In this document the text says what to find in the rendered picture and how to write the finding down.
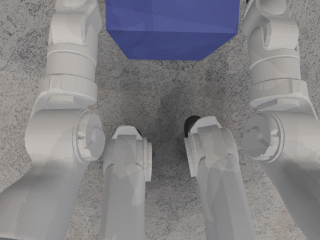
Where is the right robot thigh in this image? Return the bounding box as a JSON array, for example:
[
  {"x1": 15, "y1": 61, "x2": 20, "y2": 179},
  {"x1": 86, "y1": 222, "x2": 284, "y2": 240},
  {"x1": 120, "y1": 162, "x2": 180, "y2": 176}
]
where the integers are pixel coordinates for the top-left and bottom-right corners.
[{"x1": 184, "y1": 124, "x2": 257, "y2": 240}]

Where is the left robot upper arm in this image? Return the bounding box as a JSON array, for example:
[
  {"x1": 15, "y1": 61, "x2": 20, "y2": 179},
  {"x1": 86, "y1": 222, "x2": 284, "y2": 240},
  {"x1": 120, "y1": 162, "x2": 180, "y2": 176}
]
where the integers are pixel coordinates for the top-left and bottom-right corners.
[{"x1": 0, "y1": 108, "x2": 106, "y2": 240}]

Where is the robot left forearm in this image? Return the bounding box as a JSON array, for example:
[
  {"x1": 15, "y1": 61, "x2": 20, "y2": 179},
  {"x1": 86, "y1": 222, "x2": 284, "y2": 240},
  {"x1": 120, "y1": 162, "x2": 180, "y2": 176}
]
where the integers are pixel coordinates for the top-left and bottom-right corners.
[{"x1": 24, "y1": 0, "x2": 103, "y2": 152}]

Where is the robot right foot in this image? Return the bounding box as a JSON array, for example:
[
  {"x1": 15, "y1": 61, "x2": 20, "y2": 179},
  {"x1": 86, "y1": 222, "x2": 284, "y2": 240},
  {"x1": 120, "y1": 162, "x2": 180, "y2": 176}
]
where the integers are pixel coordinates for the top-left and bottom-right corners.
[{"x1": 184, "y1": 115, "x2": 201, "y2": 138}]

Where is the carton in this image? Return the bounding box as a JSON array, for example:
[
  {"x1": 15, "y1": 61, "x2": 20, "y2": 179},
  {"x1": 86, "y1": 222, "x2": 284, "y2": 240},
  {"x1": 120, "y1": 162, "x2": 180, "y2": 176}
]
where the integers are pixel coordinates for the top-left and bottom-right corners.
[{"x1": 105, "y1": 0, "x2": 240, "y2": 61}]

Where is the robot right forearm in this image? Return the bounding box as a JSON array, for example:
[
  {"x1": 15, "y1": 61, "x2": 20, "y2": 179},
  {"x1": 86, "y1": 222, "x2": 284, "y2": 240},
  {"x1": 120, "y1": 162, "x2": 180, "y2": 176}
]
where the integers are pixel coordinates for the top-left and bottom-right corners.
[{"x1": 241, "y1": 0, "x2": 320, "y2": 124}]

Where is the right robot upper arm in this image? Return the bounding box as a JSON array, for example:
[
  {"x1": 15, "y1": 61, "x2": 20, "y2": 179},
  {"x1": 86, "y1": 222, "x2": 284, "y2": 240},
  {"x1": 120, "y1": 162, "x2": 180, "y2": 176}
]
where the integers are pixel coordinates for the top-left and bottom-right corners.
[{"x1": 241, "y1": 110, "x2": 320, "y2": 240}]

